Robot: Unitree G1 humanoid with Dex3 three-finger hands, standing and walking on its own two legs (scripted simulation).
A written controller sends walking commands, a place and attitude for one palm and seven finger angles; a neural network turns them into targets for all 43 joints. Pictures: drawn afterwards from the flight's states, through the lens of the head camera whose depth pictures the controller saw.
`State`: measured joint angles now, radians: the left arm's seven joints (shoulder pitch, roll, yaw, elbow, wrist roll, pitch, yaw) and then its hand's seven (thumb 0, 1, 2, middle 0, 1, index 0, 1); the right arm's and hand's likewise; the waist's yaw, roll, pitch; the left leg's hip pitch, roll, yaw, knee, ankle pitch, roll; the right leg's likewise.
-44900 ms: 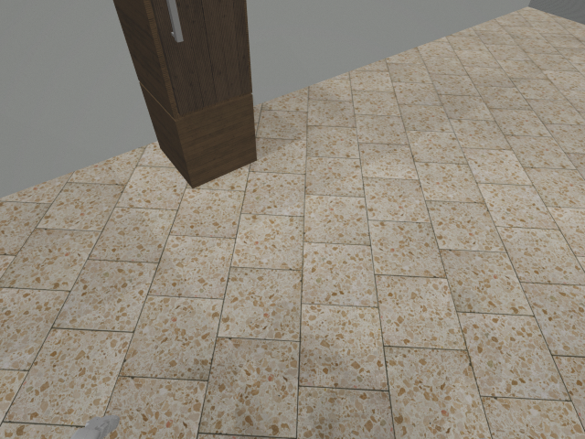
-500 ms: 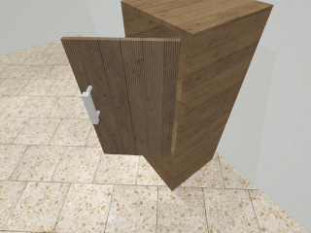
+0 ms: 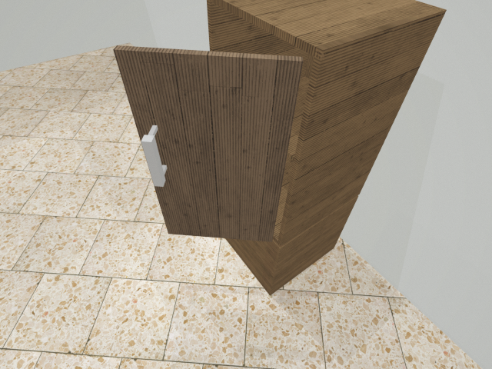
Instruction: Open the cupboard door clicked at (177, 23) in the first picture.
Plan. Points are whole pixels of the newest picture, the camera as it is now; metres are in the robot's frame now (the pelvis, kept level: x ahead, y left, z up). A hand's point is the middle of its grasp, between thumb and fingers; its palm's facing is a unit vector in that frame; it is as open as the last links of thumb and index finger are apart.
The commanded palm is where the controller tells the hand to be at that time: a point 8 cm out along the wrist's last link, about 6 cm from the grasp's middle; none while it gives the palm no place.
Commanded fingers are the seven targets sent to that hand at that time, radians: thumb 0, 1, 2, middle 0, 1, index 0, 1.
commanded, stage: look again from close up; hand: left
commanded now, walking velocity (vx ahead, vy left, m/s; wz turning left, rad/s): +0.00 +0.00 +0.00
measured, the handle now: (156, 156) +0.54 +0.24 +0.02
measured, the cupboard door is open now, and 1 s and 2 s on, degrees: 50 50 50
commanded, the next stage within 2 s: raise the hand with hooked fingers in 0.04 s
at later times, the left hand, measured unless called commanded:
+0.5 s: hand (154, 324) +0.20 +0.16 -0.03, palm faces -0.06 -1.00 +0.04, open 8.2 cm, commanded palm +0.13 +0.25 -0.05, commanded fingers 0.00 0.46 0.71 -0.23 -0.58 -0.23 -0.58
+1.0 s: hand (116, 311) +0.21 +0.22 -0.02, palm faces +0.03 -1.00 -0.04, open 11.2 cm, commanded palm +0.18 +0.28 -0.01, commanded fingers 0.00 -0.13 0.46 -0.27 -0.96 -0.27 -0.96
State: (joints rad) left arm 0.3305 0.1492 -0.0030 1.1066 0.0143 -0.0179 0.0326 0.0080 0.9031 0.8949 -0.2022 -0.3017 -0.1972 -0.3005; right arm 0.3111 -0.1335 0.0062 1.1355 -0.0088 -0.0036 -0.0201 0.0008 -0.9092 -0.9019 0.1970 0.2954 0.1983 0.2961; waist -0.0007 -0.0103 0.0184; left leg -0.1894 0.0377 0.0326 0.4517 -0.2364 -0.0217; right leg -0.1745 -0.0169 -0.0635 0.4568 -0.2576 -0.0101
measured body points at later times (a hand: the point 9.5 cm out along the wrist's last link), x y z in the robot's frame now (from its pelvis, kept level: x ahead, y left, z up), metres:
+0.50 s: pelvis -0.02 +0.01 -0.05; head +0.02 +0.03 +0.39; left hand +0.19 +0.22 -0.03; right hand +0.18 -0.25 -0.09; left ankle +0.01 +0.13 -0.74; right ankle -0.01 -0.11 -0.74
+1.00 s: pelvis -0.01 +0.01 -0.07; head +0.05 +0.01 +0.38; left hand +0.20 +0.28 -0.02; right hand +0.14 -0.22 -0.16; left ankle +0.00 +0.13 -0.74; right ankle -0.01 -0.11 -0.74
